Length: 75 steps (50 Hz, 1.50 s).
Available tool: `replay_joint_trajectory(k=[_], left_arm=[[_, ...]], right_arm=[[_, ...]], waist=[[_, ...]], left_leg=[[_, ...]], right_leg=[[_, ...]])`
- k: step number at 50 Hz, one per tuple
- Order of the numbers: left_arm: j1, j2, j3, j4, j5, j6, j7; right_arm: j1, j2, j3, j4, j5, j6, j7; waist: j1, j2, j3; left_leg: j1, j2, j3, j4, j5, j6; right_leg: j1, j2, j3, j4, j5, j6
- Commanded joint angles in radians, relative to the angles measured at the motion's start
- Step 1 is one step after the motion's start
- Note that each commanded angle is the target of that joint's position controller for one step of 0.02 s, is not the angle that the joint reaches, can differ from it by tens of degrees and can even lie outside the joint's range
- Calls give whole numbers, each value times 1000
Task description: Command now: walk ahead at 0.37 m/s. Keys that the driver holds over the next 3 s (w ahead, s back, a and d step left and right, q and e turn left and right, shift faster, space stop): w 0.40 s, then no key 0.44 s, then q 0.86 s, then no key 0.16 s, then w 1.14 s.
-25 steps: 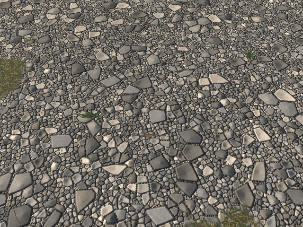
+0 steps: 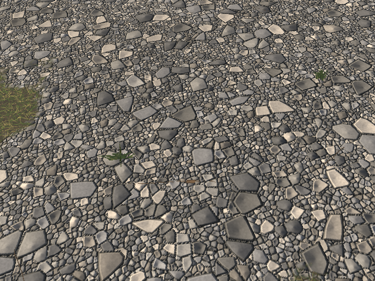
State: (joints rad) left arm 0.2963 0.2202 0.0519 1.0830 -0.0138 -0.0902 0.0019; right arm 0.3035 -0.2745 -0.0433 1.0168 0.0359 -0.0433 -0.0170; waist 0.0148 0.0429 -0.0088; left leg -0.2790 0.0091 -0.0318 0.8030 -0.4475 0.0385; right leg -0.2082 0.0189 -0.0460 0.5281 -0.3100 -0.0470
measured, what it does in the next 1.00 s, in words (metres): walks ahead: left foot, then right foot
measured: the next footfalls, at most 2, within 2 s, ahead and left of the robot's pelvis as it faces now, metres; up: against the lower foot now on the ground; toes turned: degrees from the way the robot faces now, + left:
left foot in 0.40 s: +0.40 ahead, +0.17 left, +0.00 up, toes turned +12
right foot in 0.84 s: +0.47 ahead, -0.09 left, +0.00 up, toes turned +0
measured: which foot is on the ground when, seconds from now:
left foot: up 0.00-0.38, down 0.40-1.00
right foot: down 0.00-0.40, up 0.42-0.82, down 0.84-1.00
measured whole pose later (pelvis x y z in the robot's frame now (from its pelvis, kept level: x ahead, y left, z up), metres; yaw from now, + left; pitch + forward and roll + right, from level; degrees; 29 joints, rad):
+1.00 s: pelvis +0.38 +0.04 +0.00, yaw +3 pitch +1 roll +0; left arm 0.11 0.24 0.07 0.95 0.00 -0.01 0.06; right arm 0.18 -0.26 -0.02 0.97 0.00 -0.01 -0.02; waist -0.03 0.03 0.02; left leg -0.24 -0.03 0.02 0.57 -0.33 0.04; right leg -0.34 -0.04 -0.04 0.53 -0.21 0.01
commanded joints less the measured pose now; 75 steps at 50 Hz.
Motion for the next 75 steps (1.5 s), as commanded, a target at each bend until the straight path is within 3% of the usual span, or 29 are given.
replay_joint_trajectory(k=[1,4,6,10,15,18,20,21,22,23,24,25,26,29,34,41,43,44,47,50,53,55,59,60,61,62,63,66,75], left_arm=[[158,126,9,4,6,-33,-10],[112,81,-14,-22,10,-26,-18],[164,81,-18,-13,14,-14,-7],[186,129,-15,-27,18,-2,16],[229,148,-3,-12,-3,1,21],[190,179,13,-26,3,15,22],[160,174,12,-45,17,32,20],[183,127,-6,-71,38,31,19],[333,-30,-43,-55,19,11,7],[251,83,-17,-51,-6,-16,3],[155,127,-3,-81,-26,-26,4],[111,132,-1,-88,-18,-26,15],[90,130,10,-90,-6,-17,26],[121,66,8,-95,1,19,32],[-24,63,1,-153,18,46,39],[-117,117,16,-164,28,66,37],[-122,213,34,-169,28,68,48],[-137,191,34,-155,17,73,48],[-158,184,46,-170,15,75,54],[-65,203,62,-147,15,70,72],[-112,214,61,-188,23,66,93],[-244,233,67,-220,8,63,98],[-279,218,68,-209,-8,92,81],[-229,176,61,-186,-10,100,72],[-199,113,43,-202,25,108,63],[-313,116,41,-268,35,101,66],[-326,151,51,-276,20,100,71],[-256,203,72,-233,23,96,90],[-292,154,58,-269,7,73,70]], right_arm=[[-143,-71,-7,-128,20,-58,14],[-166,-89,-23,-121,-11,-69,27],[-194,-51,-16,-130,-16,-60,37],[-372,-2,8,-202,-14,-52,42],[-469,-30,11,-254,-3,-54,61],[-380,-86,-13,-245,-7,-61,68],[-78,-157,-56,-157,-1,-53,55],[87,-233,-73,-123,-23,-47,43],[98,-253,-68,-106,-44,-46,54],[33,-160,-44,-116,-35,-49,57],[-75,-119,-31,-133,-32,-55,54],[-151,-92,-20,-146,-34,-62,58],[-184,-68,-14,-144,-38,-68,63],[-178,-42,-1,-103,-61,-76,62],[-182,-106,-5,-74,-60,-55,24],[-127,-81,8,-29,-30,-13,14],[11,-53,14,-6,-53,-19,18],[33,-28,20,-7,-46,-11,12],[-128,-105,-1,-77,-29,24,-8],[-125,-83,-7,-115,-30,44,-11],[-147,-93,-27,-151,-19,66,-4],[-121,-80,-30,-157,-7,84,1],[-12,-78,-51,-122,-22,100,28],[-11,-94,-62,-127,-29,101,32],[-18,-215,-88,-165,-38,97,15],[-2,-274,-82,-201,-83,72,23],[-37,-257,-80,-211,-89,45,25],[-168,-188,-65,-248,-27,27,1],[-72,-186,-71,-258,-21,44,-30]], waist=[[44,-154,141],[19,-120,117],[30,-136,100],[63,-120,137],[56,-137,172],[-23,-163,78],[-171,-167,-110],[-197,-17,-252],[-94,267,-412],[-116,147,-316],[-87,90,-162],[-49,-26,-103],[-22,-44,-63],[33,6,-53],[26,28,-75],[16,-4,-26],[-66,-145,-52],[-79,-213,-66],[-19,-149,-25],[2,-196,-96],[22,-226,-109],[-37,-188,-86],[-87,-163,-105],[-79,-62,-68],[-50,262,-11],[-86,270,-52],[-68,149,-44],[-8,60,-23],[-40,75,-55]], left_leg=[[-628,49,-64,377,39,41],[-567,108,-23,274,237,31],[-537,102,22,211,295,-1],[-434,64,75,-73,431,-36],[-362,41,67,-248,480,3],[-207,-5,87,-268,406,52],[193,-34,98,-258,393,105],[505,181,-163,-234,425,166],[732,408,-665,-421,339,340],[618,365,-651,-486,423,297],[448,339,-448,-477,610,262],[293,303,-307,-483,789,238],[182,262,-206,-503,880,219],[35,213,-84,-558,990,219],[6,169,16,-560,980,200],[17,142,-42,-492,463,127],[-70,27,-4,-412,237,45],[-66,-6,32,-417,165,23],[-108,-23,37,-313,246,21],[-174,-32,44,-121,225,-2],[-268,4,10,250,-226,-37],[-190,64,-9,119,-126,-42],[107,-32,134,-196,219,-12],[162,-27,69,-307,280,28],[223,222,-316,-458,533,140],[128,367,-559,-526,612,310],[116,343,-521,-536,514,314],[120,219,-342,-490,456,165],[252,178,-377,-484,486,173]], right_leg=[[315,-373,615,-385,-281,-207],[289,-269,352,-395,93,-121],[279,-232,250,-395,283,-121],[168,-196,150,-436,351,-122],[236,-252,120,-436,391,-118],[329,-277,94,-283,765,-87],[224,-216,46,75,945,-43],[-25,-135,20,409,570,-11],[-329,73,103,750,-256,47],[-389,29,214,868,-275,32],[-421,-15,171,877,-206,28],[-369,-70,142,835,-132,34],[-322,-97,127,776,-100,39],[-197,-120,117,640,-53,44],[-137,-115,85,257,137,76],[10,-86,78,-91,276,40],[166,-197,175,-80,582,-18],[138,-205,181,-79,459,-60],[91,-167,156,-86,319,-39],[175,-297,250,-92,524,-127],[148,-469,355,-152,671,-240],[45,-403,231,-172,549,-151],[-103,-290,13,-55,322,-51],[-187,-236,-54,78,118,10],[-440,-107,-139,384,-275,112],[-487,-15,47,587,-407,111],[-505,-31,110,667,-347,94],[-491,-69,135,623,-110,82],[-450,-11,163,381,-5,128]])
